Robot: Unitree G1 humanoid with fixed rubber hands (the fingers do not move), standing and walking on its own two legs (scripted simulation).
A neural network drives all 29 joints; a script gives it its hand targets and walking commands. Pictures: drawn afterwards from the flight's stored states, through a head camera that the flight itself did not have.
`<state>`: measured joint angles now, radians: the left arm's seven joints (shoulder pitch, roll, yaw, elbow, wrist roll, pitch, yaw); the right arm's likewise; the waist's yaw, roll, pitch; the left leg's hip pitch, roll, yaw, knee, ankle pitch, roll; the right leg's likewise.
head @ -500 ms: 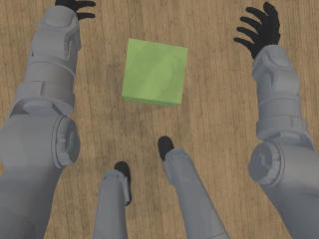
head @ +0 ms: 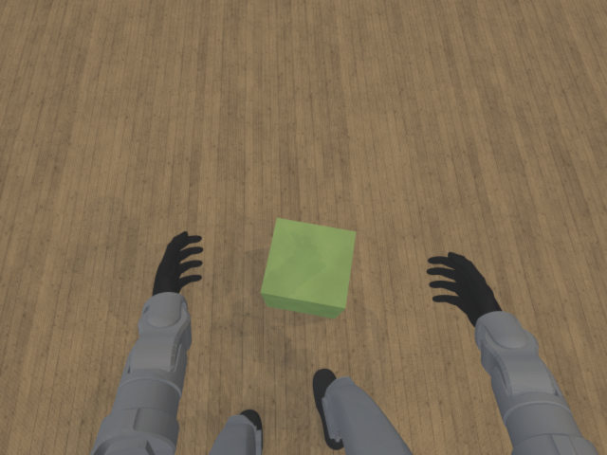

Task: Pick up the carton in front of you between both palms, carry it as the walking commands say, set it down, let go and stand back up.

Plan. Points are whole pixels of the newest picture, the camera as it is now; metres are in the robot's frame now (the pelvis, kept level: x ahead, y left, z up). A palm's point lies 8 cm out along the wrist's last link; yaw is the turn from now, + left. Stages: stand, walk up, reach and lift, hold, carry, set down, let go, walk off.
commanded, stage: let go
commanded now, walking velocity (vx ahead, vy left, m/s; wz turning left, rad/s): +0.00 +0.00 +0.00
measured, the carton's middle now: (308, 272) +0.46 -0.09 -0.61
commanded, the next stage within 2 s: stand in 0.94 s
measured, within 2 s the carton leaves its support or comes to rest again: neither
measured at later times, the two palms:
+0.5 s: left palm (39, 410) +0.24 +0.27 -0.03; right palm (456, 368) +0.20 -0.19 -0.03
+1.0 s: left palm (39, 441) +0.21 +0.27 -0.03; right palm (488, 373) +0.19 -0.22 -0.04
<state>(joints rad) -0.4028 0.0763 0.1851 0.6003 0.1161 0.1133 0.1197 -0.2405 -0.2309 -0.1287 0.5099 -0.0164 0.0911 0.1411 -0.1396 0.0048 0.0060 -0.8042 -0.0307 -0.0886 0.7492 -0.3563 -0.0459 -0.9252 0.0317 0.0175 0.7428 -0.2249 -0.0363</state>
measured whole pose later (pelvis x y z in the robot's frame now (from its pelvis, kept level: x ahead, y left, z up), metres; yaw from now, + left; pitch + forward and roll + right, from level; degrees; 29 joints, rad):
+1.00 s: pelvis +0.04 +0.03 +0.04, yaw -2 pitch -1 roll +0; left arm 0.20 0.21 0.03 0.57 0.02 0.06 0.00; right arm 0.22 -0.26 -0.04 0.47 -0.01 0.13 0.02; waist -0.01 0.04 0.02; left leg -0.12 -0.02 -0.06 0.50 -0.36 0.01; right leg -0.25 0.03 0.05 0.51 -0.24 0.00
